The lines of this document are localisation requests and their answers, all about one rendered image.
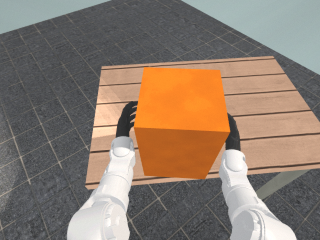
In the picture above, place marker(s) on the left robot upper arm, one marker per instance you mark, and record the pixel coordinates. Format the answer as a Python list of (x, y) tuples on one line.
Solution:
[(107, 221)]

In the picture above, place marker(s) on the table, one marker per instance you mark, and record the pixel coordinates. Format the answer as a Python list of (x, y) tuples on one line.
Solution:
[(277, 129)]

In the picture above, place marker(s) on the right robot forearm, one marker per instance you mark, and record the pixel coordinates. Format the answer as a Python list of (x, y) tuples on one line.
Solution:
[(238, 193)]

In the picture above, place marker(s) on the left robot hand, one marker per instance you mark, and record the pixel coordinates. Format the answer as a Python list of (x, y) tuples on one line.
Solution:
[(124, 126)]

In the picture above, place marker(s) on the right robot upper arm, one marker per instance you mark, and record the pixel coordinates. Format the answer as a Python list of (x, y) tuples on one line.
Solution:
[(253, 225)]

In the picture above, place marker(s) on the carton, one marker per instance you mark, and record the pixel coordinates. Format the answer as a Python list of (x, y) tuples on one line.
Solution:
[(181, 121)]

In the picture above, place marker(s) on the right robot hand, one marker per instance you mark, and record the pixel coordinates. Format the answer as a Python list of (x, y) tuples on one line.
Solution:
[(233, 140)]

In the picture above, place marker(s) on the left robot forearm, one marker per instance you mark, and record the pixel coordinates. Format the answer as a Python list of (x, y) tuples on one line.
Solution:
[(116, 181)]

